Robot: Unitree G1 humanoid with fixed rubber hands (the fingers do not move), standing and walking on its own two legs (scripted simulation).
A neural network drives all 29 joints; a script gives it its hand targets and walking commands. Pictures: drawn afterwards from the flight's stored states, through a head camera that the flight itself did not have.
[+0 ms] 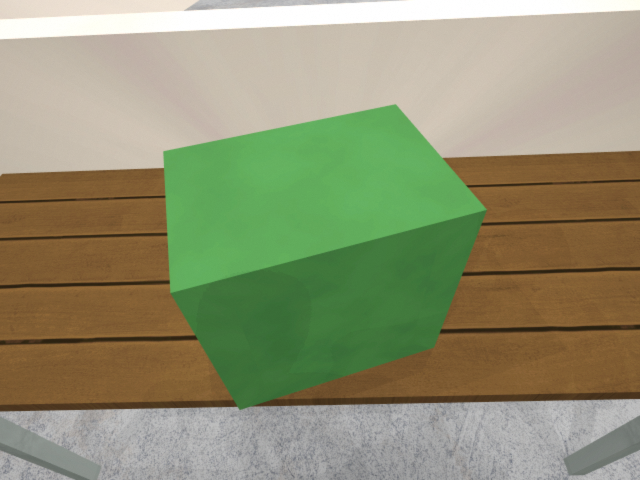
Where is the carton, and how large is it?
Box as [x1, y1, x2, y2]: [163, 104, 486, 409]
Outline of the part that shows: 395,104 163,151 170,292 239,409 433,347 486,209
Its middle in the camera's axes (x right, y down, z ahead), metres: -0.01 +0.03 +0.51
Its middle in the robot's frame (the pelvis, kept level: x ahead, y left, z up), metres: +0.37 +0.02 +0.07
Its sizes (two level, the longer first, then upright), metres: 0.289 0.204 0.282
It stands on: a table, 0.71 m high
